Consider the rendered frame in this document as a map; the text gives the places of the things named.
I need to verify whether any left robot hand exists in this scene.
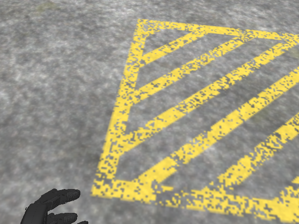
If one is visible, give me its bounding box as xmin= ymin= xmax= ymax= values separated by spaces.
xmin=21 ymin=189 xmax=89 ymax=224

